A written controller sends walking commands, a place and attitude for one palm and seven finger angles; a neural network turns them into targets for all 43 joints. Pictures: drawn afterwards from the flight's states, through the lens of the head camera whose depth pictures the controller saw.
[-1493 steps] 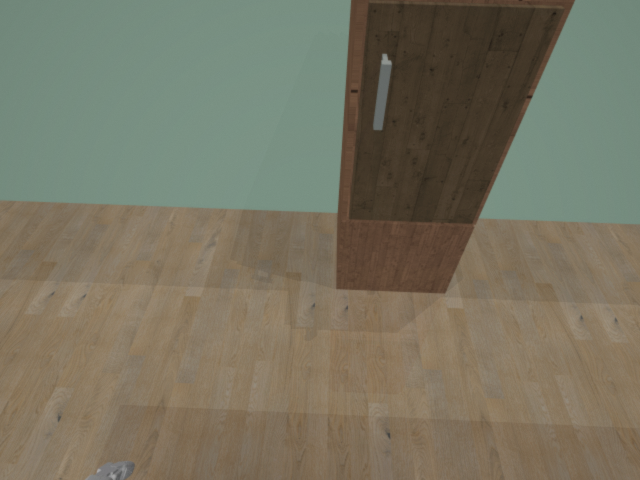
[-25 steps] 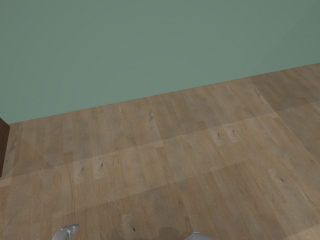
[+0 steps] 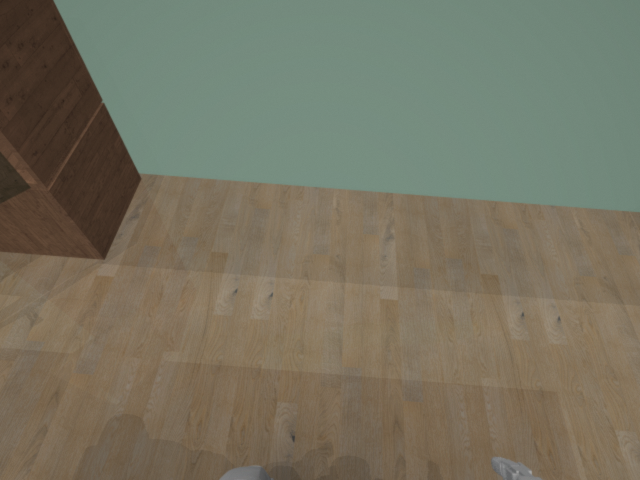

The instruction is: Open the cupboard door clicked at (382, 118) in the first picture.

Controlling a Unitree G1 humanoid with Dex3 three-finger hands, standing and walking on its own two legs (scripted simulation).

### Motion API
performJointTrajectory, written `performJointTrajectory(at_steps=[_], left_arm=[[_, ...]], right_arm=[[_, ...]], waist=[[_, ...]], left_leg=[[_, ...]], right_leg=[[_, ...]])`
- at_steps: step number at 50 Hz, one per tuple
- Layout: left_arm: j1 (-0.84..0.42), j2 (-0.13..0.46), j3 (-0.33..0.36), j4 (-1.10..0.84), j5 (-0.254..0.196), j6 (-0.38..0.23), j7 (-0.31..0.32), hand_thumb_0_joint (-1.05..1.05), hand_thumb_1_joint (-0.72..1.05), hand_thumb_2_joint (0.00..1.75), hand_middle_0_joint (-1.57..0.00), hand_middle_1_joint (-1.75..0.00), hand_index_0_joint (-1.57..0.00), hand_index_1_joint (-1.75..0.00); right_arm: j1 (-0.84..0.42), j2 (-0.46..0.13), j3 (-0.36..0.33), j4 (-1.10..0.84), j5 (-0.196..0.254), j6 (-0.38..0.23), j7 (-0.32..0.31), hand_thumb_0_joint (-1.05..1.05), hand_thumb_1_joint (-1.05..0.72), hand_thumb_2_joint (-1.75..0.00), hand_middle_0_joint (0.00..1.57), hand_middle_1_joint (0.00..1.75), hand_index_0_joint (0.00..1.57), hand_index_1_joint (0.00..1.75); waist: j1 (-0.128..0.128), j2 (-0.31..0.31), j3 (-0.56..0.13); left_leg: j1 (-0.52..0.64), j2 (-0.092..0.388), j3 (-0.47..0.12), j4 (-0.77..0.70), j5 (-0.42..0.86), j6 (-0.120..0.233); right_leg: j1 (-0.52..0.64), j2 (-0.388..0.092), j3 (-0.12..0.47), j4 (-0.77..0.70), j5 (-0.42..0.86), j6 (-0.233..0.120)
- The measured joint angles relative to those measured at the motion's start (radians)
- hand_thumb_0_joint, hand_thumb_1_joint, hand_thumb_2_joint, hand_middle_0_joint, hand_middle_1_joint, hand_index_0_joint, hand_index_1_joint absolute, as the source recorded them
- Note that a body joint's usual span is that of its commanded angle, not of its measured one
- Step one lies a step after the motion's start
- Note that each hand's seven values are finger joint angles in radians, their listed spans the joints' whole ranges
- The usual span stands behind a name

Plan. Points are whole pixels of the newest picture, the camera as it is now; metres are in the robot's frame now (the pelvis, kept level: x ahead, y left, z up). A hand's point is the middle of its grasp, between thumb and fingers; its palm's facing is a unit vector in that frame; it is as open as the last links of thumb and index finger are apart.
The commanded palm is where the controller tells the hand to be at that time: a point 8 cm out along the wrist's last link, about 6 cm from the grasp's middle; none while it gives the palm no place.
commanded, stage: turn to face it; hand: left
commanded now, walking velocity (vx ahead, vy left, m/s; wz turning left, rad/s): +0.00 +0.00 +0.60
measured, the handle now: out of the picture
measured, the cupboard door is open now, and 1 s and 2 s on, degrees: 50 50 50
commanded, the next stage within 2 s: take the last steps up to it in 1.30 s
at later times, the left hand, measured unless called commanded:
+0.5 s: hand out of the picture +0.06 +0.17 -0.13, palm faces +0.25 -0.92 -0.29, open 7.4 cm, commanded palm none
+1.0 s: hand out of the picture -0.02 +0.20 -0.15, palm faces +0.55 -0.79 -0.26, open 7.4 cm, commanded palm none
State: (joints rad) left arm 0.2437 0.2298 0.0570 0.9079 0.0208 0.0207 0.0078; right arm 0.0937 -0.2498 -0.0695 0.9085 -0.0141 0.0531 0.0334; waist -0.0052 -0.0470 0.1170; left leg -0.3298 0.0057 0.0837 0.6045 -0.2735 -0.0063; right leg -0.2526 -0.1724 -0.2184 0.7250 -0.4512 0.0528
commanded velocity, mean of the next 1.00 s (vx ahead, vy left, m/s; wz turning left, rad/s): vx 0.00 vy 0.00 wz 0.57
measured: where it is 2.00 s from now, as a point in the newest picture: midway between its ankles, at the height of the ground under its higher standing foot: outside the picture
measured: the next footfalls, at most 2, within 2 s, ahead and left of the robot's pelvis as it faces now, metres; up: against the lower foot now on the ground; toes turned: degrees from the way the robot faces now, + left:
right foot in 0.38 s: +0.07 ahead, -0.15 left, +0.00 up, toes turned +10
left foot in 0.76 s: +0.02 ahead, +0.10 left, +0.00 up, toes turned +32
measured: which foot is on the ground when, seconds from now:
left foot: down 0.00-0.38, up 0.40-0.74, down 0.76-1.00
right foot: up 0.00-0.36, down 0.38-0.76, up 0.78-1.00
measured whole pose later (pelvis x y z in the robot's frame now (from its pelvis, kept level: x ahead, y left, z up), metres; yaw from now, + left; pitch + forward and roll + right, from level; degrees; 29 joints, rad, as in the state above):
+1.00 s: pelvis +0.03 -0.03 +0.02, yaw +33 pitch +1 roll +0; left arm 0.17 0.26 0.07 0.90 0.02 0.05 0.00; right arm 0.14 -0.22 -0.05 0.92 -0.02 0.04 0.01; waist 0.00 -0.01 0.08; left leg -0.30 -0.01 -0.02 0.51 -0.23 0.02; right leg -0.47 -0.09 -0.02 0.98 -0.43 0.08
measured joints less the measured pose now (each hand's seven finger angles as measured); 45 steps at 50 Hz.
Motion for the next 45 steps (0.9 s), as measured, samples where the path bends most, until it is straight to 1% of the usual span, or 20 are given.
performJointTrajectory(at_steps=[2, 3, 5, 7, 13, 16, 18, 19, 20, 22, 24, 26, 30, 34, 37, 38, 39, 41, 43, 45], left_arm=[[-0.014, 0.023, 0.009, 0.012, -0.001, 0.029, 0.003, 0.00, 0.91, 0.90, -0.21, -0.30, -0.20, -0.30], [-0.019, 0.031, 0.013, 0.016, 0.000, 0.038, 0.006, 0.00, 0.91, 0.90, -0.21, -0.30, -0.20, -0.30], [-0.035, 0.038, 0.018, 0.022, 0.002, 0.045, 0.005, 0.01, 0.91, 0.90, -0.20, -0.30, -0.20, -0.30], [-0.051, 0.039, 0.020, 0.016, 0.002, 0.044, 0.000, 0.01, 0.91, 0.90, -0.20, -0.30, -0.20, -0.30], [-0.092, 0.027, 0.013, -0.020, 0.001, 0.031, -0.005, 0.01, 0.91, 0.90, -0.20, -0.30, -0.19, -0.30], [-0.109, 0.013, 0.006, -0.035, -0.002, 0.024, -0.005, 0.01, 0.90, 0.90, -0.20, -0.30, -0.19, -0.30], [-0.109, 0.006, 0.000, -0.047, -0.004, 0.011, -0.006, 0.00, 0.90, 0.90, -0.20, -0.30, -0.19, -0.30], [-0.105, 0.003, -0.002, -0.054, -0.002, 0.000, -0.004, 0.00, 0.90, 0.90, -0.20, -0.30, -0.20, -0.30], [-0.105, -0.009, -0.004, -0.053, 0.002, -0.008, -0.001, 0.00, 0.90, 0.90, -0.20, -0.30, -0.20, -0.30], [-0.099, -0.031, -0.015, -0.049, 0.005, -0.014, 0.005, 0.00, 0.90, 0.90, -0.20, -0.30, -0.20, -0.30], [-0.082, -0.049, -0.021, -0.045, 0.004, -0.013, 0.011, 0.00, 0.90, 0.90, -0.20, -0.30, -0.20, -0.30], [-0.066, -0.057, -0.025, -0.038, 0.003, -0.011, 0.012, 0.00, 0.90, 0.90, -0.21, -0.30, -0.20, -0.30], [-0.043, -0.061, -0.025, -0.026, 0.005, -0.013, 0.011, 0.00, 0.90, 0.90, -0.21, -0.30, -0.20, -0.30], [-0.029, -0.041, -0.016, -0.018, 0.010, -0.017, 0.007, 0.00, 0.91, 0.90, -0.21, -0.30, -0.20, -0.30], [-0.007, -0.017, -0.006, -0.010, 0.004, -0.014, 0.002, 0.00, 0.91, 0.90, -0.21, -0.30, -0.20, -0.30], [0.000, -0.007, -0.002, -0.005, 0.000, -0.009, 0.000, 0.00, 0.91, 0.90, -0.21, -0.30, -0.20, -0.30], [-0.005, 0.005, 0.003, 0.004, -0.003, 0.003, 0.000, 0.00, 0.90, 0.90, -0.21, -0.30, -0.20, -0.30], [-0.018, 0.024, 0.009, 0.016, -0.002, 0.032, 0.006, 0.00, 0.91, 0.90, -0.21, -0.30, -0.20, -0.30], [-0.033, 0.032, 0.015, 0.024, 0.000, 0.045, 0.007, 0.01, 0.91, 0.90, -0.21, -0.30, -0.20, -0.30], [-0.048, 0.034, 0.017, 0.019, 0.002, 0.045, 0.001, 0.01, 0.91, 0.90, -0.20, -0.30, -0.20, -0.30]], right_arm=[[-0.009, 0.010, 0.005, -0.010, -0.002, -0.014, -0.006, 0.00, -0.91, -0.90, 0.20, 0.30, 0.20, 0.30], [-0.007, 0.014, 0.008, -0.015, -0.004, -0.018, -0.009, 0.00, -0.91, -0.90, 0.20, 0.30, 0.20, 0.30], [0.002, 0.020, 0.013, -0.020, -0.006, -0.021, -0.021, 0.00, -0.91, -0.90, 0.20, 0.30, 0.20, 0.30], [0.012, 0.023, 0.017, -0.018, -0.007, -0.021, -0.028, 0.00, -0.91, -0.90, 0.20, 0.30, 0.20, 0.30], [0.049, 0.032, 0.022, -0.001, -0.010, -0.013, -0.026, 0.00, -0.90, -0.90, 0.21, 0.30, 0.20, 0.30], [0.065, 0.031, 0.016, 0.006, -0.012, -0.002, -0.024, 0.00, -0.90, -0.90, 0.21, 0.30, 0.20, 0.30], [0.076, 0.029, 0.010, 0.011, -0.008, 0.006, -0.023, 0.00, -0.90, -0.90, 0.21, 0.30, 0.20, 0.30], [0.083, 0.026, 0.006, 0.012, -0.003, 0.009, -0.021, 0.00, -0.90, -0.90, 0.21, 0.30, 0.20, 0.30], [0.080, 0.018, -0.001, 0.018, 0.000, 0.013, -0.021, 0.00, -0.90, -0.90, 0.21, 0.30, 0.20, 0.30], [0.077, 0.003, -0.011, 0.029, 0.000, 0.021, -0.019, 0.00, -0.90, -0.90, 0.21, 0.30, 0.20, 0.30], [0.075, -0.006, -0.018, 0.037, -0.001, 0.027, -0.014, 0.00, -0.91, -0.90, 0.21, 0.30, 0.20, 0.30], [0.070, -0.008, -0.019, 0.039, -0.001, 0.032, -0.009, 0.00, -0.91, -0.90, 0.20, 0.30, 0.20, 0.30], [0.058, 0.000, -0.013, 0.038, 0.003, 0.034, -0.002, 0.00, -0.91, -0.90, 0.20, 0.30, 0.20, 0.30], [0.033, 0.006, -0.003, 0.034, 0.005, 0.028, 0.001, 0.00, -0.91, -0.90, 0.20, 0.30, 0.19, 0.30], [0.017, 0.005, 0.004, 0.019, 0.003, 0.013, 0.001, 0.00, -0.91, -0.90, 0.20, 0.30, 0.19, 0.30], [0.012, 0.005, 0.004, 0.012, 0.000, 0.003, 0.001, 0.00, -0.91, -0.90, 0.20, 0.30, 0.20, 0.30], [0.005, 0.010, 0.003, 0.006, -0.001, -0.005, -0.002, 0.00, -0.91, -0.90, 0.20, 0.30, 0.20, 0.30], [0.001, 0.018, 0.010, -0.003, -0.003, -0.017, -0.009, 0.00, -0.91, -0.90, 0.20, 0.30, 0.20, 0.30], [0.012, 0.023, 0.014, -0.008, -0.006, -0.021, -0.019, 0.00, -0.91, -0.90, 0.20, 0.30, 0.20, 0.30], [0.023, 0.026, 0.017, -0.005, -0.008, -0.020, -0.027, 0.00, -0.91, -0.90, 0.20, 0.30, 0.20, 0.30]], waist=[[0.008, -0.016, 0.003], [0.012, -0.017, 0.000], [0.012, -0.009, -0.010], [0.011, 0.003, -0.016], [0.000, 0.038, -0.030], [-0.013, 0.061, -0.033], [-0.018, 0.072, -0.039], [-0.016, 0.073, -0.045], [-0.014, 0.088, -0.038], [-0.021, 0.103, -0.027], [-0.025, 0.100, -0.022], [-0.031, 0.085, -0.019], [-0.030, 0.046, -0.011], [-0.008, 0.018, 0.001], [0.001, 0.004, -0.003], [0.001, 0.000, -0.009], [0.002, -0.011, -0.006], [0.007, -0.017, -0.005], [0.006, -0.006, -0.016], [0.007, 0.007, -0.024]], left_leg=[[-0.025, -0.013, -0.011, 0.044, -0.024, 0.033], [-0.026, -0.014, -0.019, 0.044, -0.032, 0.039], [-0.020, -0.017, -0.040, 0.014, -0.022, 0.039], [-0.007, -0.021, -0.063, -0.027, 0.005, 0.034], [0.010, -0.030, -0.132, -0.095, 0.051, 0.022], [-0.003, -0.034, -0.171, -0.081, 0.048, 0.005], [-0.023, -0.041, -0.196, -0.048, 0.034, -0.011], [-0.041, -0.049, -0.204, -0.017, 0.019, -0.016], [-0.065, -0.049, -0.209, 0.053, -0.061, -0.020], [-0.130, -0.056, -0.181, 0.269, -0.184, -0.022], [-0.176, -0.047, -0.135, 0.443, -0.197, -0.032], [-0.190, -0.027, -0.098, 0.509, -0.181, -0.046], [-0.146, 0.006, -0.048, 0.389, -0.169, -0.059], [-0.067, 0.014, -0.012, 0.187, -0.167, -0.049], [0.013, 0.003, 0.013, 0.007, -0.054, -0.029], [0.020, -0.003, 0.009, -0.019, 0.012, 0.007], [0.005, -0.013, 0.004, 0.007, 0.012, 0.031], [-0.002, -0.016, -0.010, 0.030, -0.021, 0.045], [0.005, -0.016, -0.035, 0.006, -0.020, 0.042], [0.017, -0.016, -0.058, -0.032, 0.004, 0.033]], right_leg=[[-0.087, 0.023, 0.085, 0.201, -0.100, 0.011], [-0.125, 0.038, 0.112, 0.277, -0.110, 0.013], [-0.183, 0.060, 0.149, 0.369, -0.071, 0.018], [-0.217, 0.073, 0.175, 0.390, -0.022, 0.022], [-0.205, 0.098, 0.211, 0.226, 0.013, 0.025], [-0.149, 0.121, 0.209, 0.081, 0.025, 0.019], [-0.082, 0.136, 0.200, -0.071, 0.095, 0.014], [-0.052, 0.135, 0.197, -0.142, 0.120, -0.002], [-0.051, 0.140, 0.185, -0.136, 0.124, -0.024], [-0.034, 0.129, 0.155, -0.128, 0.118, -0.053], [-0.003, 0.111, 0.132, -0.156, 0.123, -0.061], [0.025, 0.093, 0.112, -0.188, 0.133, -0.061], [0.060, 0.060, 0.063, -0.220, 0.136, -0.056], [0.065, 0.032, 0.009, -0.182, 0.103, -0.044], [0.045, 0.008, -0.026, -0.098, 0.050, -0.025], [0.016, -0.004, -0.025, -0.032, 0.029, -0.015], [-0.026, -0.007, 0.011, 0.065, -0.032, -0.002], [-0.110, 0.023, 0.094, 0.251, -0.107, 0.008], [-0.172, 0.049, 0.138, 0.352, -0.082, 0.015], [-0.211, 0.063, 0.168, 0.381, -0.028, 0.019]])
